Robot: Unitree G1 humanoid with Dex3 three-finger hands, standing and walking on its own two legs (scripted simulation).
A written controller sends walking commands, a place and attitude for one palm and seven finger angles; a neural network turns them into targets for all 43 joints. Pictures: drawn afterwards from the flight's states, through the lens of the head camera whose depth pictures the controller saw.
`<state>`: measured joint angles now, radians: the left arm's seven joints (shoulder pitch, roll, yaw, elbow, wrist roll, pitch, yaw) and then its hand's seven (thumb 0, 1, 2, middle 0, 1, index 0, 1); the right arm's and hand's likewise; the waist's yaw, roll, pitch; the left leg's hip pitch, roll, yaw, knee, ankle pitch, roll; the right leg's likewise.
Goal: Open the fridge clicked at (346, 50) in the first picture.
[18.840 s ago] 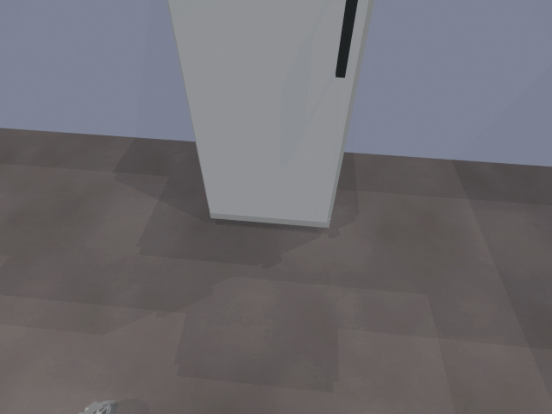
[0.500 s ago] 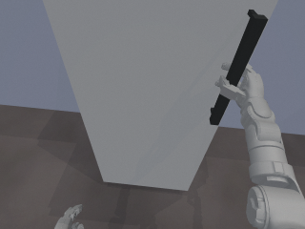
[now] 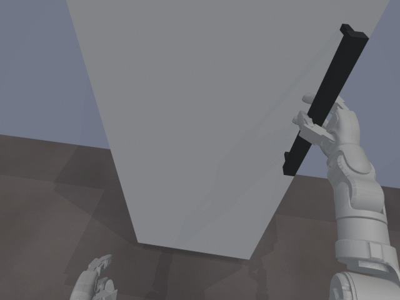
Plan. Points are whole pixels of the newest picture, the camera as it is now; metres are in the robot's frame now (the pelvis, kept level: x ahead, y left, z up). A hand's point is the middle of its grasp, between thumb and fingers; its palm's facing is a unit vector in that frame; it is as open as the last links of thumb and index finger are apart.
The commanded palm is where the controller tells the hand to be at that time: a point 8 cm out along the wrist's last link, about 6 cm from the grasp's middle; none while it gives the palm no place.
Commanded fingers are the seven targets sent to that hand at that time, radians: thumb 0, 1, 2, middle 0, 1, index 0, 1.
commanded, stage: pull the door a little, standing still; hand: right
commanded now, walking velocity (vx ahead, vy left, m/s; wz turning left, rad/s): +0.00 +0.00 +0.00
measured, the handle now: (312, 112) +0.45 -0.18 +0.19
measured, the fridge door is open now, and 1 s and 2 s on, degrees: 0 19 55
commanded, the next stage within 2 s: walk backward, drawing the door open in 0.44 s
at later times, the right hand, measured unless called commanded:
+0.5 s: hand (307, 142) +0.36 -0.15 +0.19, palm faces +0.02 +1.00 -0.03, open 6.3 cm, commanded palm +0.28 -0.19 +0.19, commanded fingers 0.00 -0.90 -0.90 0.45 1.40 0.45 1.40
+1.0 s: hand (296, 195) +0.25 -0.11 +0.18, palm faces +0.11 +0.97 -0.19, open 7.3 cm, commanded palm +0.21 -0.16 +0.19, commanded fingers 0.00 -0.90 -0.90 0.45 1.40 0.45 1.40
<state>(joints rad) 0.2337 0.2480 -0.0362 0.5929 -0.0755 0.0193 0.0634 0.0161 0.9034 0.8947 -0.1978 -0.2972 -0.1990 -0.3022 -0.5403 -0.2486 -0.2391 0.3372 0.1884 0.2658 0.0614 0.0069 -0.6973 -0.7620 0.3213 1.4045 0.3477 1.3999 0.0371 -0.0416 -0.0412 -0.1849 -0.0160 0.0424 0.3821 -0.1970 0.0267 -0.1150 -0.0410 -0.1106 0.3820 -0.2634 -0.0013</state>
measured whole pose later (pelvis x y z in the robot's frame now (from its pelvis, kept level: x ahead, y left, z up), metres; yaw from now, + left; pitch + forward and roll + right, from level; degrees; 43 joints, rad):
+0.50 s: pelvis +0.04 -0.01 +0.00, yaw +1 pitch +1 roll +0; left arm 0.20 0.22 -0.05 0.54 -0.06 0.07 0.02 0.02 0.90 0.89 -0.20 -0.30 -0.20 -0.30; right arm -0.16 -0.18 -0.17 -0.22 0.20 0.42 0.03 -0.02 -0.69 -0.72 0.33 1.40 0.26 1.40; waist 0.00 -0.05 -0.09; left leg -0.16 0.00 0.02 0.40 -0.25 0.01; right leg -0.09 -0.01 -0.07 0.41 -0.29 -0.01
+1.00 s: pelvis -0.02 +0.02 -0.01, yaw -4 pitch +1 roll +0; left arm 0.16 0.19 -0.02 0.50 0.00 0.09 0.06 0.01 0.90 0.89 -0.20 -0.30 -0.20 -0.30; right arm 0.12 -0.20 -0.01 -0.45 0.05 0.00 -0.10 -0.09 -0.57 -0.68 0.41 1.40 0.21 1.33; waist 0.04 -0.07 0.02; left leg -0.28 0.00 0.11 0.47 -0.21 0.05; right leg -0.26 -0.02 0.03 0.52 -0.24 0.01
